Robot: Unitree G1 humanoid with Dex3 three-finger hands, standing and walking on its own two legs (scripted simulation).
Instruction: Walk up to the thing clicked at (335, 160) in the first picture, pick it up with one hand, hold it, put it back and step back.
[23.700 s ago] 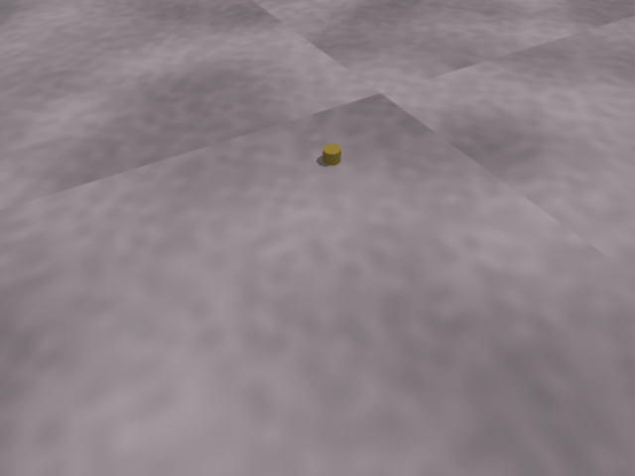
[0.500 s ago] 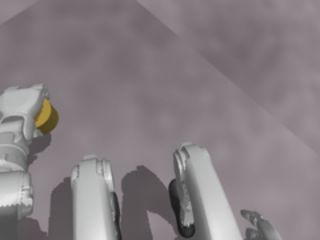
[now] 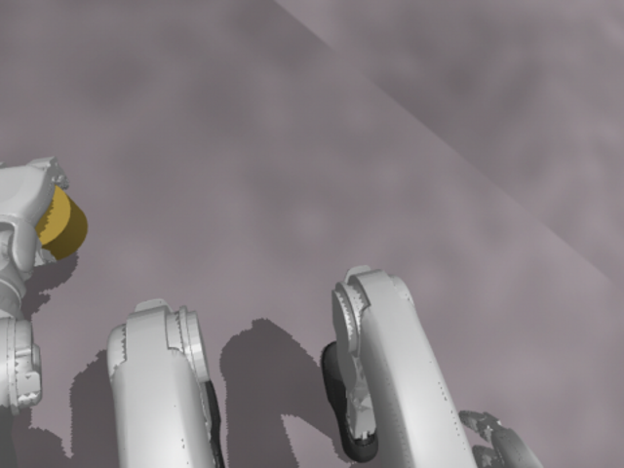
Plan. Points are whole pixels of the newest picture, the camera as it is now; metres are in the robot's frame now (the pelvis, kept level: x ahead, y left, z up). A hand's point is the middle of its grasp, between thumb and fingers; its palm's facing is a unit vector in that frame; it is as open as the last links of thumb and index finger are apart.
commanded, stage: lower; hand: left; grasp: from above
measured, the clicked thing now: (39, 221) +0.45 +0.33 -0.19
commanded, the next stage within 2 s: rest in 0.40 s
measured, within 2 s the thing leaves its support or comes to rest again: neither
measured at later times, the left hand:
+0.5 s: hand (53, 236) +0.44 +0.32 -0.22, palm faces -0.45 -0.10 -0.89, open 11.7 cm
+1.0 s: hand (69, 239) +0.44 +0.31 -0.26, palm faces -0.46 -0.13 -0.88, open 11.7 cm
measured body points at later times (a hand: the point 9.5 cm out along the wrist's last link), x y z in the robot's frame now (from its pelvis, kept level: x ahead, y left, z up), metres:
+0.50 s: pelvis +0.00 +0.00 -0.03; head +0.25 +0.09 +0.34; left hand +0.46 +0.32 -0.17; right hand +0.07 -0.27 -0.12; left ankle +0.08 +0.13 -0.31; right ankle +0.10 -0.13 -0.31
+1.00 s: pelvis +0.01 +0.00 -0.04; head +0.27 +0.10 +0.31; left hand +0.46 +0.32 -0.21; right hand +0.07 -0.27 -0.13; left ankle +0.08 +0.13 -0.31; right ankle +0.10 -0.13 -0.31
